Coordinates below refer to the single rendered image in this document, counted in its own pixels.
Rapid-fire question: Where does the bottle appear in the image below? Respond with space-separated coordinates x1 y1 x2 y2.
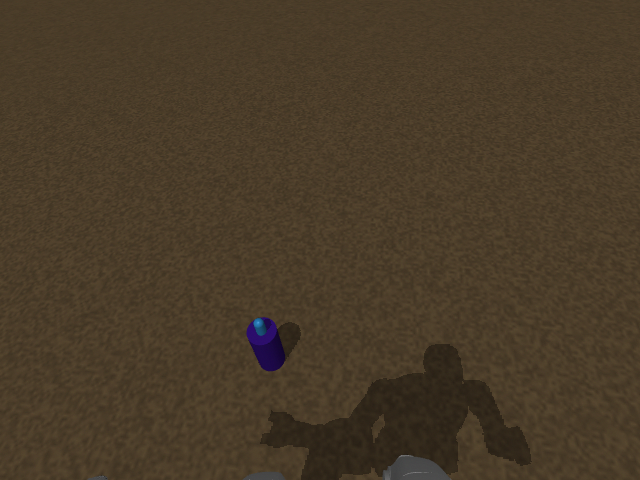
247 317 285 371

